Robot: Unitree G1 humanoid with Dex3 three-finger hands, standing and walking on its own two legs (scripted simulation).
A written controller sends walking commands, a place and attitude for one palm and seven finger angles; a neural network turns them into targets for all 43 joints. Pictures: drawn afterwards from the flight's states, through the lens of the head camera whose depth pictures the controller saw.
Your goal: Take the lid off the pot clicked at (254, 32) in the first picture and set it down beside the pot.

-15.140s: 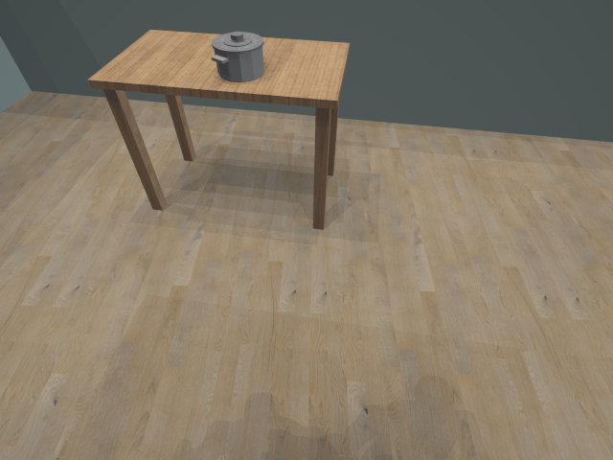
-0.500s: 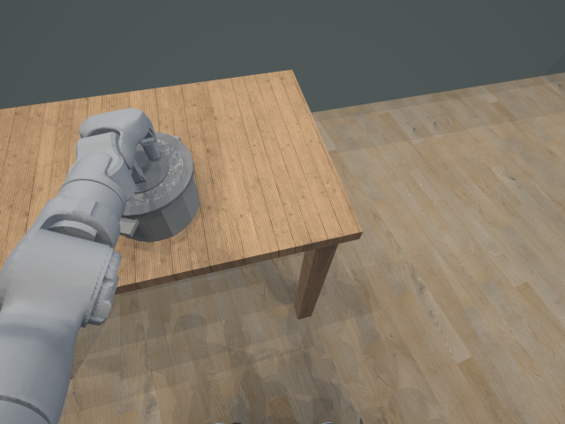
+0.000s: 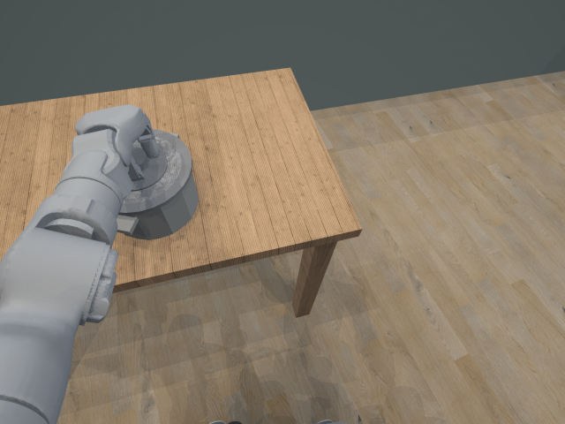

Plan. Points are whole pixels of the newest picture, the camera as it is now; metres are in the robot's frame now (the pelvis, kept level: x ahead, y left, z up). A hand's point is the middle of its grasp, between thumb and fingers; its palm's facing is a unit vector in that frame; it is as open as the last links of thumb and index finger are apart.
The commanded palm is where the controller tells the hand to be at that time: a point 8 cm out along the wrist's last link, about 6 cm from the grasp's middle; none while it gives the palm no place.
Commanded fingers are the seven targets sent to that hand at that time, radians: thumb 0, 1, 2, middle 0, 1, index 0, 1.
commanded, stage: lift the lid straight up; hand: left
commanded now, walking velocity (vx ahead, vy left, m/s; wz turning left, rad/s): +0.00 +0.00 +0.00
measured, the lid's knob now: (133, 160) +0.53 +0.18 +0.03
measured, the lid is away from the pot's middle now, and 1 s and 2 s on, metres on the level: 0.00 0.00 0.01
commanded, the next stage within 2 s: none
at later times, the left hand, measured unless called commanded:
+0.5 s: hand (121, 150) +0.51 +0.18 +0.07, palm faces -0.38 -0.11 -0.92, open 6.9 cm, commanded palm +0.53 +0.18 +0.14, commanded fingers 0.00 0.79 0.75 -0.89 -1.08 -0.91 -1.06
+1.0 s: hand (115, 135) +0.50 +0.17 +0.11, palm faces -0.35 -0.13 -0.93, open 6.9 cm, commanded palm +0.52 +0.18 +0.18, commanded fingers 0.00 0.79 0.75 -0.89 -1.08 -0.91 -1.06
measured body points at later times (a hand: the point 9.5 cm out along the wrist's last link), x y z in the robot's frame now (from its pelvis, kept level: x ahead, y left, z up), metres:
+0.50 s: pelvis +0.01 +0.00 +0.01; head +0.09 +0.00 +0.45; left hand +0.53 +0.18 +0.12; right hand -0.03 -0.27 -0.12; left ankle +0.02 +0.10 -0.72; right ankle -0.03 -0.13 -0.72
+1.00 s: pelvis +0.01 +0.00 +0.01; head +0.07 -0.02 +0.46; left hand +0.52 +0.17 +0.16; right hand +0.03 -0.28 -0.12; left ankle +0.02 +0.10 -0.72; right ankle -0.03 -0.13 -0.72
